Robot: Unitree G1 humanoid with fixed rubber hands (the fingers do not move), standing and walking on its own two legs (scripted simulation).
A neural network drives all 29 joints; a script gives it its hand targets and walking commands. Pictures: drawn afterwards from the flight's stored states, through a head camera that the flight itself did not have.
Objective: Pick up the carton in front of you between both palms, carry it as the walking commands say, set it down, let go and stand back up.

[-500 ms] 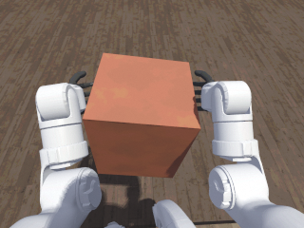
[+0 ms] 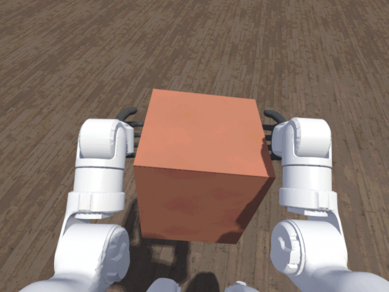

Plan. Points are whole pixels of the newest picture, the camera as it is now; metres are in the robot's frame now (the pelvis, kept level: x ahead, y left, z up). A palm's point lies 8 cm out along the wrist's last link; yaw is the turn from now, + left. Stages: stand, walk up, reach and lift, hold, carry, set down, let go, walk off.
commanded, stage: carry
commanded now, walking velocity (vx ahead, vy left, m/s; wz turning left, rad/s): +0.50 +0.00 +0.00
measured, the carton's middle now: (196, 170) +0.36 +0.04 +0.05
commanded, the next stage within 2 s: none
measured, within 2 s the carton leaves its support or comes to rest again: neither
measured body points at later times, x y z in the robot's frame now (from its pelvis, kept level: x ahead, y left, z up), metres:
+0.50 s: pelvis +0.27 +0.05 +0.05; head +0.27 +0.07 +0.50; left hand +0.66 +0.19 +0.21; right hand +0.64 -0.11 +0.21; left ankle +0.30 +0.13 -0.68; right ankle +0.24 -0.08 -0.59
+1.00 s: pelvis +0.56 +0.00 +0.07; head +0.60 -0.02 +0.52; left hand +0.88 +0.15 +0.15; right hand +0.88 -0.15 +0.13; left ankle +0.57 +0.14 -0.62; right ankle +0.56 -0.08 -0.68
